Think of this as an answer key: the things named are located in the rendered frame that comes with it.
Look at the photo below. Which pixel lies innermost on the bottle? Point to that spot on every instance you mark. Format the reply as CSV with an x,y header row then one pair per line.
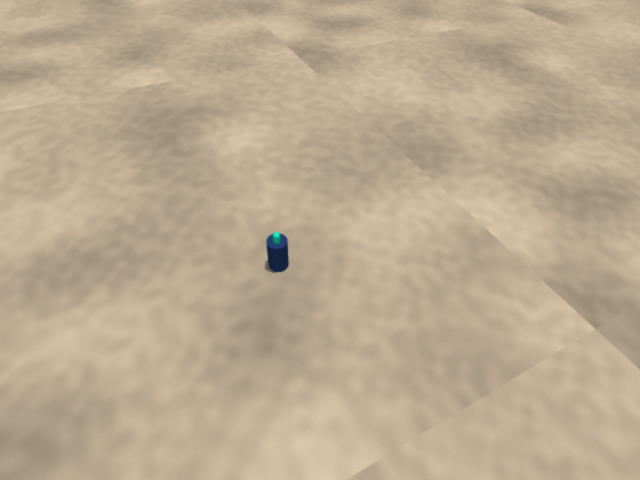
x,y
277,249

